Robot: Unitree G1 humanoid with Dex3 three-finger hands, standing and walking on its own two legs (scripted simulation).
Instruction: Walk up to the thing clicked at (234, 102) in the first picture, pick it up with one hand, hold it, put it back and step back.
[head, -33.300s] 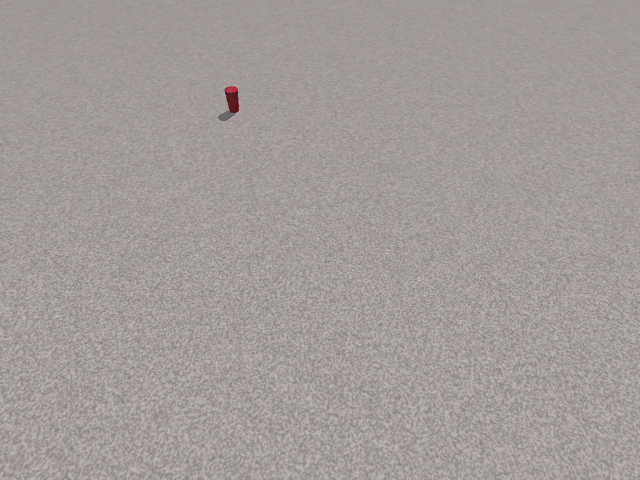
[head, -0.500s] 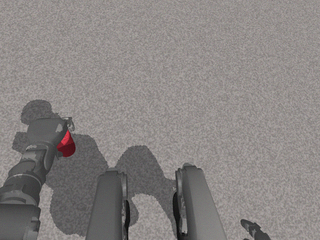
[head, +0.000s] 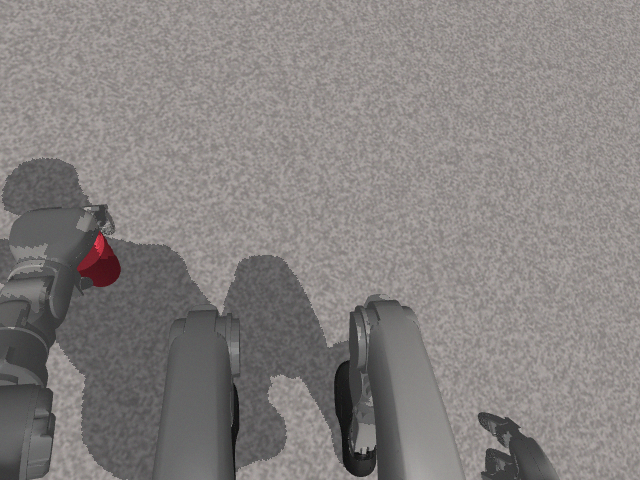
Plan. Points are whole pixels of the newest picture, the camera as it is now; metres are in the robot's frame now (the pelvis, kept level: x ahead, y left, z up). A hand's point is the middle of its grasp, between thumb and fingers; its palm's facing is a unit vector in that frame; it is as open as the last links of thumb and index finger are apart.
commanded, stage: crouch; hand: left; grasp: from above
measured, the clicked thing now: (90, 259) +0.39 +0.30 -0.23
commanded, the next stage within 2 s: lower in 0.30 s
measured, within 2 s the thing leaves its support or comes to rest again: rests again in 1.24 s
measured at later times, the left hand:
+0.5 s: hand (85, 265) +0.38 +0.30 -0.21, palm faces -0.45 -0.05 -0.89, open 9.2 cm
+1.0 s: hand (103, 272) +0.38 +0.30 -0.27, palm faces -0.44 -0.06 -0.89, open 9.2 cm
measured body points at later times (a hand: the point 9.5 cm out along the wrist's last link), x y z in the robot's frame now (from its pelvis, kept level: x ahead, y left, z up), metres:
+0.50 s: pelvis -0.01 +0.00 -0.04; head +0.21 +0.05 +0.35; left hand +0.40 +0.30 -0.16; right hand +0.08 -0.28 -0.16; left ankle +0.07 +0.12 -0.39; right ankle +0.09 -0.13 -0.39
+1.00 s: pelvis -0.01 +0.00 -0.09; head +0.22 +0.06 +0.29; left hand +0.40 +0.30 -0.22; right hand +0.07 -0.28 -0.21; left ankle +0.07 +0.12 -0.39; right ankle +0.09 -0.13 -0.39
